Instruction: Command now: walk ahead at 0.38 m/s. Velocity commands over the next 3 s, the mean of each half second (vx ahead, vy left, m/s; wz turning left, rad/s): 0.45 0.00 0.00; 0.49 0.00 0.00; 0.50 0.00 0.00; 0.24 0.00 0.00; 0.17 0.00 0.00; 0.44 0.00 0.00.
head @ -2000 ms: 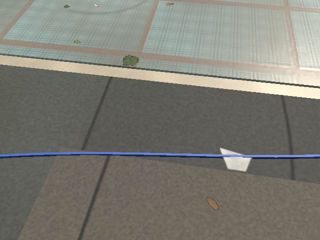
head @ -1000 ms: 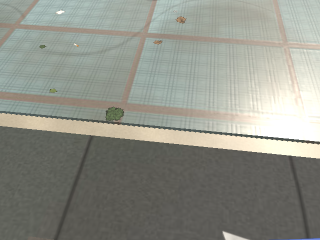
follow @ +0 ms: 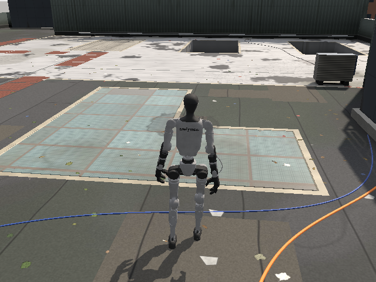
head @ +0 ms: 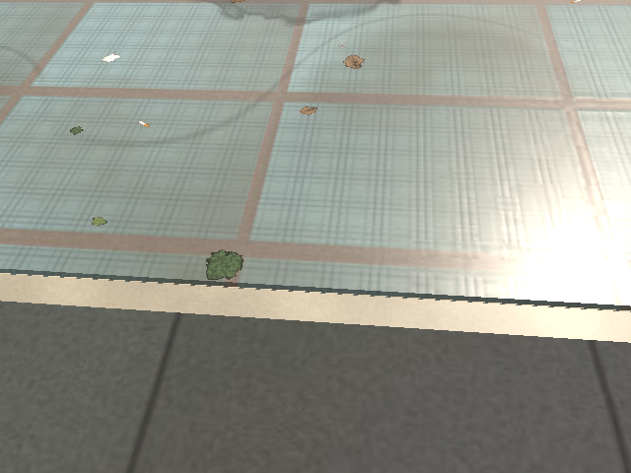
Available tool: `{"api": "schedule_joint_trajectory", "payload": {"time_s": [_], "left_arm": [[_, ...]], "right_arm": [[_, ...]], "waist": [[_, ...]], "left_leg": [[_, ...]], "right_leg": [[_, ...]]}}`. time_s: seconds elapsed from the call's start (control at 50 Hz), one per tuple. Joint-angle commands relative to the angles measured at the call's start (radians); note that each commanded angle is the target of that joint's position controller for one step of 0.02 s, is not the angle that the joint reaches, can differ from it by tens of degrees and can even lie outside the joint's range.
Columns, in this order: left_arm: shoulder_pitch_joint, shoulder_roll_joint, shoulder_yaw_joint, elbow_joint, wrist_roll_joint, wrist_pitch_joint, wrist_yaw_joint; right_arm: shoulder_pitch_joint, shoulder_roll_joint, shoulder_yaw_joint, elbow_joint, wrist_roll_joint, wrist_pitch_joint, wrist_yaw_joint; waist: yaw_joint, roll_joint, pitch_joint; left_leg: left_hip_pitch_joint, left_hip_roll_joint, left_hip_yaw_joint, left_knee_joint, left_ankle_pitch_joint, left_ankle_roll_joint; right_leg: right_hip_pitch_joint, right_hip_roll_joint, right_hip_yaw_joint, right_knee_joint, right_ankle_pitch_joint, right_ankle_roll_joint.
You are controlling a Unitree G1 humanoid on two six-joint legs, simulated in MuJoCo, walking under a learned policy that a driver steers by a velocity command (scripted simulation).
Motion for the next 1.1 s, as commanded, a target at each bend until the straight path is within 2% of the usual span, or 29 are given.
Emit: {"api": "schedule_joint_trajectory", "payload": {"time_s": [0.02,0.04,0.06,0.08,0.12,0.18,0.28,0.34,0.4,0.42,0.44,0.46,0.48,0.5,0.52,0.54,0.58,0.62,0.68,0.78,0.88,0.94,0.98,1.0,1.02,1.04,1.06,1.08,1.1], "left_arm": [[0.464,0.194,0.056,0.102,0.000,0.002,0.015],[0.346,0.141,0.039,0.071,0.005,0.009,0.017],[0.245,0.123,0.031,0.034,0.005,0.005,0.013],[0.185,0.114,0.026,0.012,0.004,-0.001,0.012],[0.171,0.074,0.008,0.013,-0.002,-0.018,0.017],[0.256,0.070,-0.004,0.051,-0.006,-0.030,0.023],[0.281,0.071,-0.018,0.057,-0.004,-0.036,0.025],[0.294,0.094,-0.015,0.068,-0.004,-0.040,0.030],[0.253,0.127,-0.006,0.067,0.000,-0.042,0.035],[0.239,0.138,-0.001,0.066,0.003,-0.037,0.036],[0.226,0.143,0.001,0.062,-0.001,-0.032,0.035],[0.248,0.101,-0.009,0.038,-0.006,-0.029,0.028],[0.375,-0.011,-0.021,0.031,-0.037,-0.023,0.012],[0.261,0.090,0.002,0.014,-0.016,-0.018,0.012],[0.141,0.107,0.008,-0.029,-0.008,-0.021,0.007],[0.103,0.094,0.009,-0.036,-0.003,-0.025,0.005],[0.141,0.052,0.007,-0.023,0.018,-0.001,-0.001],[0.137,0.032,0.006,-0.029,0.021,0.019,-0.009],[0.005,0.052,0.009,-0.080,0.021,0.036,-0.016],[-0.214,0.054,0.001,-0.155,0.004,0.034,-0.023],[-0.346,0.057,-0.007,-0.200,-0.001,0.025,-0.022],[-0.327,0.075,0.000,-0.209,0.000,0.013,-0.016],[-0.154,0.108,0.019,-0.158,0.002,0.002,-0.002],[0.020,0.132,0.034,-0.101,0.012,-0.008,0.007],[0.199,0.214,0.058,-0.066,0.039,-0.014,0.018],[0.226,0.290,0.079,-0.060,0.043,-0.007,0.011],[0.134,0.236,0.069,-0.071,0.006,0.006,0.002],[0.026,0.182,0.052,-0.088,-0.004,0.003,-0.001],[-0.018,0.128,0.038,-0.088,0.000,-0.005,-0.005]], "right_arm": [[-0.125,-0.045,-0.002,-0.133,-0.014,-0.038,0.021],[-0.170,-0.072,-0.011,-0.141,-0.034,-0.034,0.030],[-0.188,-0.045,-0.005,-0.145,-0.028,-0.037,0.040],[-0.186,-0.030,-0.003,-0.142,-0.019,-0.042,0.048],[-0.176,-0.039,-0.010,-0.137,-0.025,-0.029,0.056],[-0.238,-0.042,-0.014,-0.162,-0.022,-0.009,0.059],[-0.489,-0.020,0.006,-0.260,-0.008,-0.004,0.061],[-0.541,-0.038,0.007,-0.287,-0.002,-0.004,0.058],[-0.415,-0.084,-0.014,-0.261,-0.004,-0.014,0.040],[-0.282,-0.106,-0.027,-0.218,-0.003,-0.021,0.032],[-0.127,-0.131,-0.043,-0.166,-0.013,-0.029,0.023],[0.023,-0.212,-0.067,-0.139,-0.038,-0.033,0.015],[0.012,-0.271,-0.077,-0.151,-0.045,-0.029,0.025],[-0.094,-0.228,-0.072,-0.161,-0.004,-0.018,0.032],[-0.203,-0.159,-0.051,-0.180,0.006,-0.022,0.034],[-0.242,-0.107,-0.036,-0.179,0.002,-0.032,0.038],[-0.220,-0.050,-0.015,-0.149,0.000,-0.049,0.028],[-0.161,-0.064,-0.012,-0.125,0.000,-0.064,0.022],[-0.103,-0.105,-0.015,-0.114,0.002,-0.068,0.022],[-0.007,-0.098,-0.003,-0.102,0.004,-0.066,0.023],[0.081,-0.103,0.001,-0.073,-0.006,-0.063,0.011],[0.055,-0.123,-0.004,-0.070,-0.014,-0.060,0.002],[0.024,-0.145,-0.010,-0.072,-0.016,-0.057,0.000],[0.000,-0.146,-0.010,-0.078,-0.009,-0.054,0.002],[-0.009,-0.114,0.001,-0.112,0.004,-0.056,0.006],[0.122,-0.019,0.013,-0.120,0.044,-0.053,0.021],[0.026,-0.121,-0.013,-0.122,0.017,-0.048,0.016],[-0.068,-0.118,-0.016,-0.158,0.011,-0.053,0.020],[-0.106,-0.103,-0.014,-0.165,0.007,-0.056,0.022]], "waist": [[0.176,-0.358,0.060],[0.108,-0.178,0.126],[0.071,-0.097,0.154],[0.040,-0.071,0.149],[0.012,-0.084,0.125],[0.012,-0.110,0.113],[0.044,-0.132,0.154],[0.044,-0.147,0.156],[-0.030,-0.149,0.075],[-0.084,-0.142,0.005],[-0.149,-0.120,-0.070],[-0.181,-0.020,-0.182],[-0.090,0.174,-0.271],[-0.079,0.030,-0.186],[-0.049,-0.003,-0.031],[-0.021,-0.057,0.027],[0.039,-0.041,0.045],[0.054,-0.027,0.051],[0.043,-0.012,0.091],[-0.014,0.001,0.114],[-0.055,0.020,0.120],[-0.019,0.030,0.106],[0.058,0.042,0.016],[0.135,0.020,-0.070],[0.192,-0.061,-0.195],[0.121,-0.293,-0.305],[0.106,-0.111,-0.229],[0.071,-0.093,-0.080],[0.046,-0.049,-0.013]], "left_leg": [[-0.664,-0.071,0.077,0.500,-0.116,0.056],[-0.691,0.008,0.009,0.626,-0.053,0.073],[-0.676,0.041,-0.011,0.638,0.051,0.076],[-0.640,0.064,-0.014,0.614,0.127,0.071],[-0.602,0.074,0.011,0.569,0.191,0.048],[-0.647,0.060,0.059,0.531,0.238,0.025],[-0.591,0.020,0.126,0.235,0.355,0.015],[-0.491,-0.007,0.149,0.107,0.377,0.049],[-0.321,-0.063,0.153,0.070,0.309,0.110],[-0.197,-0.086,0.150,0.041,0.291,0.129],[0.001,-0.065,0.124,-0.018,0.308,0.151],[0.222,0.161,-0.130,-0.037,0.136,0.195],[0.420,0.428,-0.677,-0.190,0.060,0.359],[0.309,0.370,-0.692,-0.286,-0.127,0.331],[0.146,0.339,-0.517,-0.314,-0.109,0.286],[0.022,0.295,-0.410,-0.345,0.037,0.252],[-0.106,0.219,-0.243,-0.363,0.232,0.199],[-0.125,0.195,-0.172,-0.371,0.355,0.194],[-0.108,0.174,-0.111,-0.409,0.384,0.186],[-0.021,0.137,-0.037,-0.404,0.571,0.144],[0.152,0.169,-0.019,-0.353,0.721,0.147],[0.222,0.199,-0.003,-0.262,0.941,0.149],[0.225,0.192,0.016,-0.062,1.166,0.129],[0.139,0.161,0.044,0.132,1.089,0.111],[-0.078,0.113,0.074,0.426,0.741,0.095],[-0.450,-0.093,0.089,0.804,-0.076,0.054],[-0.542,-0.043,-0.053,0.860,-0.048,0.075],[-0.571,0.002,-0.050,0.815,0.052,0.076],[-0.539,0.033,-0.044,0.762,0.109,0.074]], "right_leg": [[0.482,-0.390,0.713,-0.408,-0.349,-0.156],[0.378,-0.384,0.659,-0.393,-0.359,-0.156],[0.293,-0.350,0.569,-0.400,-0.289,-0.141],[0.249,-0.310,0.480,-0.419,-0.195,-0.123],[0.242,-0.247,0.342,-0.430,0.013,-0.099],[0.291,-0.217,0.226,-0.397,0.350,-0.097],[0.238,-0.177,0.129,-0.407,0.537,-0.097],[0.266,-0.202,0.112,-0.398,0.646,-0.098],[0.348,-0.221,0.081,-0.213,0.992,-0.082],[0.356,-0.213,0.070,-0.055,1.041,-0.074],[0.271,-0.184,0.051,0.150,0.927,-0.062],[0.079,-0.128,0.017,0.461,0.546,-0.054],[-0.267,0.072,0.046,0.841,-0.273,-0.023],[-0.365,0.013,0.151,0.879,-0.179,-0.045],[-0.393,-0.040,0.142,0.824,-0.068,-0.050],[-0.342,-0.072,0.142,0.758,-0.009,-0.049],[-0.228,-0.106,0.139,0.665,0.011,-0.028],[-0.220,-0.109,0.118,0.612,0.016,-0.008],[-0.330,-0.132,0.086,0.509,0.109,0.018],[-0.379,-0.112,0.031,0.240,0.272,0.042],[-0.386,-0.068,-0.005,0.079,0.274,0.013],[-0.308,-0.031,-0.016,0.014,0.168,-0.032],[-0.098,0.032,-0.034,-0.029,0.103,-0.073],[0.124,0.024,-0.020,-0.092,0.162,-0.100],[0.393,-0.186,0.206,-0.094,0.083,-0.153],[0.641,-0.463,0.720,-0.204,0.049,-0.313],[0.552,-0.402,0.726,-0.264,-0.032,-0.272],[0.399,-0.371,0.559,-0.292,-0.003,-0.233],[0.283,-0.328,0.460,-0.328,0.107,-0.203]]}}
Next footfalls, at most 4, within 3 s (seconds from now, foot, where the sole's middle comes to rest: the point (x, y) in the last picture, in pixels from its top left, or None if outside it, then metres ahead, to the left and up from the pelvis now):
0.46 left None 0.40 0.06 -0.77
1.00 right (387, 388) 0.72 -0.10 -0.77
1.56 left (309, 284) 1.03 0.08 -0.77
2.02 right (378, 266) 1.08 -0.11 -0.77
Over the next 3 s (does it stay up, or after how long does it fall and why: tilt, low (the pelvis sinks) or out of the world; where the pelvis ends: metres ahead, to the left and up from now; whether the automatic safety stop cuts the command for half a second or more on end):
stays up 1.30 -0.09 0.02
